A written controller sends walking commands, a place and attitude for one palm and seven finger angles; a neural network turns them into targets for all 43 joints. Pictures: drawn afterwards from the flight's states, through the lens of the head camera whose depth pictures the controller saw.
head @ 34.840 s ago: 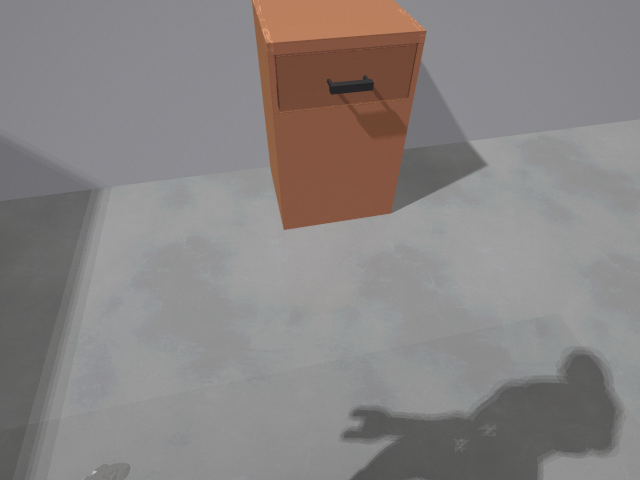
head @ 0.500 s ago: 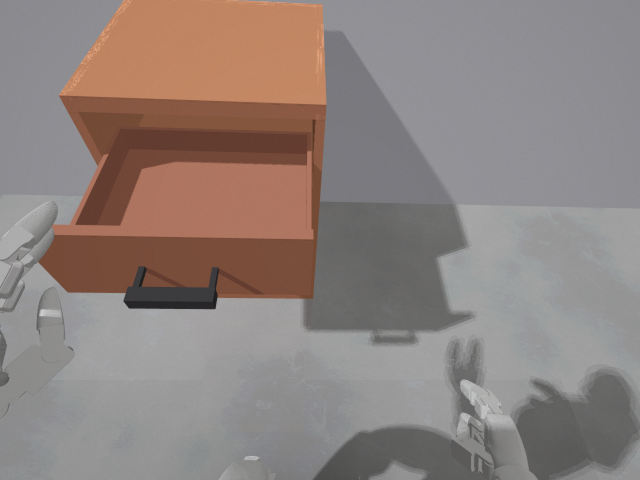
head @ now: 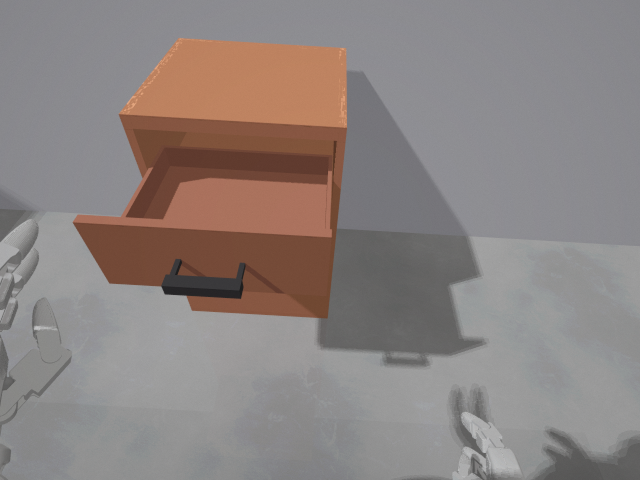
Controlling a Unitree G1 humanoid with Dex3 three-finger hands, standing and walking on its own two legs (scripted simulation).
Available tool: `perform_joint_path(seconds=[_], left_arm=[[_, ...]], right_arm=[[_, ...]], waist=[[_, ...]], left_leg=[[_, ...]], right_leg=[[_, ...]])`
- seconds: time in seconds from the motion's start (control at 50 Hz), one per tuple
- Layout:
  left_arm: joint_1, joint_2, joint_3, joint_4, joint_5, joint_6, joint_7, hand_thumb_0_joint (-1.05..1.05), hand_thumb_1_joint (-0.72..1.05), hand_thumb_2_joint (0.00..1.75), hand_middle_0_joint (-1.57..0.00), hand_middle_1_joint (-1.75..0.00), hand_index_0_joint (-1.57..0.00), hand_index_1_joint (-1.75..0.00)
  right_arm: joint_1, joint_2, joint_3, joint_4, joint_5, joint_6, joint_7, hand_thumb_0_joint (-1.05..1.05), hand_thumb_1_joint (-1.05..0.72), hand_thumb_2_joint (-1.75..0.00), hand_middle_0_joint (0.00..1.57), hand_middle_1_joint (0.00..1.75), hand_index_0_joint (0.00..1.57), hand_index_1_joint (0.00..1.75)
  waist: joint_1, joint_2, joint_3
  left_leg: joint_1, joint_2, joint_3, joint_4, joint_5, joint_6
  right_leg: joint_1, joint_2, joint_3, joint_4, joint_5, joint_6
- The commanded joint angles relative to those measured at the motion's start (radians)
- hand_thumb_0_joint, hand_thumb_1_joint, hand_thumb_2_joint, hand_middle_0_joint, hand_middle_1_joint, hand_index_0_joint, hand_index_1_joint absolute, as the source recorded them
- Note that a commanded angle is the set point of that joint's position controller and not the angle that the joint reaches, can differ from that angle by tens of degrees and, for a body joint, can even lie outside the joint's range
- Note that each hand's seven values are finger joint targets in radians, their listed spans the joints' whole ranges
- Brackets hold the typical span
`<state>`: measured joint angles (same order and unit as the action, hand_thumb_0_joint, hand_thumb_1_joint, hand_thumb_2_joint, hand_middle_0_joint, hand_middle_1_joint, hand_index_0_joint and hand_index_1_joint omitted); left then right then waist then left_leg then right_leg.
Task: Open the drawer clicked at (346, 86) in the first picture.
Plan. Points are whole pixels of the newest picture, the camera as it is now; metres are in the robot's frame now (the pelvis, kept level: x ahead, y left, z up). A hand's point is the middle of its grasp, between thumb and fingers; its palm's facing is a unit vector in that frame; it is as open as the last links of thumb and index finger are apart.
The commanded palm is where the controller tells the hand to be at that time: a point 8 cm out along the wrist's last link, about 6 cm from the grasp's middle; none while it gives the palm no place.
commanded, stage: stop stepping back and stand still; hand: left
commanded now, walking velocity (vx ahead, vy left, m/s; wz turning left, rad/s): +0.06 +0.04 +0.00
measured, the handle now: (206, 276) +0.47 +0.24 -0.11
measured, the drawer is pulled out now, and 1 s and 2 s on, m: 0.30 0.30 0.30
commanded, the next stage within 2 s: let the arm hang, fingers relaxed in 0.12 s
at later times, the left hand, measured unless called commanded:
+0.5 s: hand out of the picture +0.09 +0.18 -0.17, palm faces +0.01 -0.99 -0.16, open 7.3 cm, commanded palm none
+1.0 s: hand out of the picture -0.02 +0.17 -0.17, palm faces +0.02 -0.98 -0.18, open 7.4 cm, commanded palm none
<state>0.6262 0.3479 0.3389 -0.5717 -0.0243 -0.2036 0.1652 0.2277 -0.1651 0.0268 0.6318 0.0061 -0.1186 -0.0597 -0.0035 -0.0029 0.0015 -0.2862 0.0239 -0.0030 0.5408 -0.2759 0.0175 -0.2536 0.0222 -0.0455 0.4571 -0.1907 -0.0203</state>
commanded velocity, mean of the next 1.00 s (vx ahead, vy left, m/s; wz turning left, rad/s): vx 0.00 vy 0.00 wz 0.00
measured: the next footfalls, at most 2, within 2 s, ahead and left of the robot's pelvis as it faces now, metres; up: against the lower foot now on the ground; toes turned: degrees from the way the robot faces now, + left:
none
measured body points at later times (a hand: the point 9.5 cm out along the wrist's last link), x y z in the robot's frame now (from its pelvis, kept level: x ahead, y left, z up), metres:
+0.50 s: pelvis +0.02 +0.01 +0.00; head +0.04 +0.03 +0.45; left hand +0.09 +0.23 -0.15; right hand +0.09 -0.22 -0.13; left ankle +0.03 +0.12 -0.74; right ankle +0.03 -0.11 -0.74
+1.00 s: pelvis +0.02 +0.00 +0.00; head +0.03 +0.00 +0.45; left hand -0.01 +0.22 -0.15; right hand -0.02 -0.20 -0.16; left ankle +0.03 +0.12 -0.74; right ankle +0.03 -0.11 -0.74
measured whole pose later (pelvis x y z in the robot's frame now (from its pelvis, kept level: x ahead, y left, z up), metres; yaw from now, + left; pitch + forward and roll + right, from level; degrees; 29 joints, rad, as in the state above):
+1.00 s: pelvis +0.02 +0.00 +0.00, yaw +0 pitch -2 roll +0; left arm 0.33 0.13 -0.01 1.13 0.01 0.01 0.03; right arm 0.34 -0.11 0.01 1.11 0.00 0.01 -0.03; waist 0.00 0.02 0.07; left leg -0.19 0.00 0.01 0.44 -0.22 0.01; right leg -0.19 0.00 -0.03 0.43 -0.21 -0.01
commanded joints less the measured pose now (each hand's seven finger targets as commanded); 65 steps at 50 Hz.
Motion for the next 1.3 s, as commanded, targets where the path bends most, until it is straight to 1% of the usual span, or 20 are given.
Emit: perform_joint_path(seconds=[0.0, 0.06, 0.1, 0.18, 0.2, 0.22, 0.24, 0.3, 0.32, 0.4, 0.48, 0.5, 0.52, 0.6, 0.7, 0.76, 0.98, 1.18, 1.24, 1.28], left_arm=[[-0.053, 0.163, 0.097, -0.198, -0.001, -0.046, 0.018, 0.0, 0.9, 0.9, -0.2, -0.3, -0.2, -0.3], [-0.038, 0.176, 0.112, -0.233, -0.002, -0.053, 0.018, 0.0, 0.9, 0.9, -0.2, -0.3, -0.2, -0.3], [-0.006, 0.167, 0.112, -0.208, -0.002, -0.054, 0.015, 0.0, 0.9, 0.9, -0.2, -0.3, -0.2, -0.3], [0.016, 0.176, 0.128, -0.218, -0.006, -0.068, 0.017, 0.0, 0.9, 0.9, -0.2, -0.3, -0.2, -0.3], [-0.149, 0.001, -0.243, 0.642, 0.094, 0.118, -0.122, 0.0, 0.9, 0.9, -0.2, -0.3, -0.2, -0.3], [-0.12, -0.048, -0.228, 0.686, 0.064, 0.189, -0.142, 0.0, 0.9, 0.9, -0.2, -0.3, -0.2, -0.3], [-0.153, -0.081, -0.252, 0.723, 0.06, 0.198, -0.142, 0.0, 0.9, 0.9, -0.2, -0.3, -0.2, -0.3], [-0.255, -0.047, -0.26, 0.889, 0.063, 0.201, -0.144, 0.0, 0.9, 0.9, -0.2, -0.3, -0.2, -0.3], [-0.28, -0.039, -0.263, 0.961, 0.062, 0.202, -0.142, 0.0, 0.9, 0.9, -0.2, -0.3, -0.2, -0.3], [-0.334, -0.024, -0.286, 1.235, 0.051, 0.216, -0.133, 0.0, 0.9, 0.9, -0.2, -0.3, -0.2, -0.3], [-0.319, -0.026, -0.307, 1.434, 0.043, 0.209, -0.135, 0.0, 0.9, 0.9, -0.2, -0.3, -0.2, -0.3], [-0.301, -0.06, -0.291, 1.454, 0.046, 0.208, -0.133, 0.0, 0.9, 0.9, -0.2, -0.3, -0.2, -0.3], [-0.293, -0.054, -0.297, 1.482, 0.043, 0.208, -0.134, 0.0, 0.9, 0.9, -0.2, -0.3, -0.2, -0.3], [-0.283, -0.069, -0.313, 1.561, 0.039, 0.205, -0.136, 0.0, 0.9, 0.9, -0.2, -0.3, -0.2, -0.3], [-0.253, -0.082, -0.324, 1.63, 0.035, 0.206, -0.133, 0.0, 0.9, 0.9, -0.2, -0.3, -0.2, -0.3], [-0.241, -0.093, -0.328, 1.659, 0.035, 0.206, -0.13, 0.0, 0.9, 0.9, -0.2, -0.3, -0.2, -0.3], [-0.223, -0.123, -0.327, 1.678, 0.036, 0.204, -0.121, 0.0, 0.9, 0.9, -0.2, -0.3, -0.2, -0.3], [-0.224, -0.142, -0.319, 1.67, 0.035, 0.196, -0.121, 0.0, 0.9, 0.9, -0.2, -0.3, -0.2, -0.3], [-0.224, -0.144, -0.318, 1.668, 0.035, 0.196, -0.121, 0.0, 0.9, 0.9, -0.2, -0.3, -0.2, -0.3], [-0.225, -0.144, -0.318, 1.669, 0.036, 0.196, -0.121, 0.0, 0.9, 0.9, -0.2, -0.3, -0.2, -0.3]], right_arm=[[-0.108, -0.144, -0.055, -0.159, -0.003, -0.053, -0.011, 0.0, -0.9, -0.9, 0.2, 0.3, 0.2, 0.3], [-0.121, -0.142, -0.053, -0.163, -0.002, -0.054, -0.01, 0.0, -0.9, -0.9, 0.2, 0.3, 0.2, 0.3], [-0.12, -0.14, -0.052, -0.168, 0.004, -0.052, -0.006, 0.0, -0.9, -0.9, 0.2, 0.3, 0.2, 0.3], [-0.123, -0.137, -0.056, -0.166, 0.008, -0.054, -0.005, 0.0, -0.9, -0.9, 0.2, 0.3, 0.2, 0.3], [-0.121, -0.274, -0.109, 0.109, -0.008, -0.07, 0.085, 0.0, -0.9, -0.9, 0.2, 0.3, 0.2, 0.3], [-0.028, -0.174, -0.086, 0.105, 0.0, -0.002, 0.076, 0.0, -0.9, -0.9, 0.2, 0.3, 0.2, 0.3], [-0.002, -0.154, -0.078, 0.106, -0.01, 0.013, 0.068, 0.0, -0.9, -0.9, 0.2, 0.3, 0.2, 0.3], [-0.01, -0.182, -0.066, 0.107, -0.023, 0.052, 0.061, 0.0, -0.9, -0.9, 0.2, 0.3, 0.2, 0.3], [-0.011, -0.186, -0.066, 0.117, -0.025, 0.065, 0.057, 0.0, -0.9, -0.9, 0.2, 0.3, 0.2, 0.3], [-0.022, -0.162, -0.044, 0.194, -0.024, 0.095, 0.048, 0.0, -0.9, -0.9, 0.2, 0.3, 0.2, 0.3], [0.018, -0.134, -0.033, 0.281, -0.015, 0.104, 0.04, 0.0, -0.9, -0.9, 0.2, 0.3, 0.2, 0.3], [0.035, -0.113, -0.038, 0.294, -0.022, 0.107, 0.036, 0.0, -0.9, -0.9, 0.2, 0.3, 0.2, 0.3], [0.05, -0.107, -0.037, 0.311, -0.02, 0.109, 0.036, 0.0, -0.9, -0.9, 0.2, 0.3, 0.2, 0.3], [0.112, -0.1, -0.042, 0.359, -0.015, 0.112, 0.03, 0.0, -0.9, -0.9, 0.2, 0.3, 0.2, 0.3], [0.165, -0.09, -0.036, 0.41, -0.011, 0.109, 0.022, 0.0, -0.9, -0.9, 0.2, 0.3, 0.2, 0.3], [0.181, -0.078, -0.035, 0.432, -0.01, 0.111, 0.021, 0.0, -0.9, -0.9, 0.2, 0.3, 0.2, 0.3], [0.214, -0.033, -0.035, 0.469, -0.015, 0.117, 0.022, 0.0, -0.9, -0.9, 0.2, 0.3, 0.2, 0.3], [0.218, -0.007, -0.037, 0.469, -0.015, 0.11, 0.018, 0.0, -0.9, -0.9, 0.2, 0.3, 0.2, 0.3], [0.215, -0.011, -0.038, 0.468, -0.014, 0.111, 0.017, 0.0, -0.9, -0.9, 0.2, 0.3, 0.2, 0.3], [0.217, -0.005, -0.039, 0.472, -0.015, 0.112, 0.017, 0.0, -0.9, -0.9, 0.2, 0.3, 0.2, 0.3]], waist=[[-0.024, -0.01, 0.023], [-0.018, 0.028, -0.003], [-0.013, 0.062, 0.005], [-0.011, 0.06, -0.036], [-0.045, 0.063, 0.025], [-0.025, 0.065, -0.072], [-0.021, -0.007, -0.115], [0.003, -0.169, -0.1], [0.004, -0.172, -0.104], [0.014, 0.051, -0.04], [0.01, 0.118, -0.002], [0.01, 0.16, 0.005], [0.011, 0.175, 0.019], [0.004, 0.061, 0.027], [0.002, 0.039, 0.034], [0.003, -0.004, 0.076], [0.0, 0.006, 0.141], [0.0, 0.034, 0.116], [0.001, -0.002, 0.123], [-0.001, 0.01, 0.13]], left_leg=[[-0.041, 0.041, -0.063, -0.119, -0.2, 0.047], [-0.024, 0.061, -0.078, -0.169, -0.109, 0.044], [-0.044, 0.073, -0.087, -0.198, -0.127, 0.041], [-0.03, 0.081, -0.086, -0.208, 0.015, 0.035], [-0.084, 0.077, -0.082, -0.034, 0.223, 0.016], [-0.001, 0.077, -0.062, -0.044, 0.319, 0.009], [0.03, 0.095, -0.091, -0.03, 0.364, 0.02], [-0.02, 0.077, -0.128, -0.047, 0.334, 0.037], [0.01, 0.062, -0.117, -0.047, 0.337, 0.032], [0.046, 0.059, -0.094, -0.133, 0.331, 0.024], [0.067, 0.057, -0.082, -0.173, 0.169, 0.022], [0.059, 0.059, -0.08, -0.183, 0.115, 0.023], [0.051, 0.056, -0.083, -0.191, 0.082, 0.025], [0.071, 0.069, -0.09, -0.195, 0.077, 0.033], [0.086, 0.078, -0.09, -0.201, 0.112, 0.038], [0.07, 0.077, -0.09, -0.206, 0.087, 0.041], [0.035, 0.062, -0.072, -0.204, 0.001, 0.035], [0.054, 0.061, -0.058, -0.183, 0.068, 0.029], [0.059, 0.064, -0.06, -0.186, 0.071, 0.03], [0.055, 0.06, -0.056, -0.184, 0.067, 0.028]], right_leg=[[-0.043, -0.115, 0.192, -0.183, -0.332, -0.02], [0.019, -0.102, 0.152, -0.144, -0.196, -0.01], [0.037, -0.09, 0.134, -0.134, -0.184, 0.0], [0.123, -0.081, 0.099, -0.09, 0.015, 0.01], [-0.052, -0.118, 0.031, 0.082, 0.16, 0.001], [-0.034, -0.108, 0.065, 0.061, 0.153, 0.006], [-0.031, -0.098, 0.044, 0.074, 0.132, 0.0], [0.063, -0.103, 0.08, 0.05, 0.153, -0.017], [0.075, -0.117, 0.103, 0.038, 0.199, -0.03], [0.102, -0.101, 0.105, -0.002, 0.148, -0.017], [0.106, -0.102, 0.115, -0.079, 0.057, -0.017], [0.103, -0.098, 0.112, -0.093, 0.029, -0.021], [0.099, -0.096, 0.108, -0.098, 0.017, -0.023], [0.084, -0.102, 0.104, -0.113, 0.018, -0.027], [0.08, -0.103, 0.094, -0.105, 0.029, -0.027], [0.061, -0.105, 0.092, -0.113, -0.002, -0.029], [0.007, -0.102, 0.115, -0.129, -0.09, -0.034], [0.023, -0.1, 0.122, -0.128, -0.027, -0.039], [0.018, -0.099, 0.116, -0.131, -0.026, -0.04], [0.017, -0.103, 0.124, -0.137, -0.039, -0.041]])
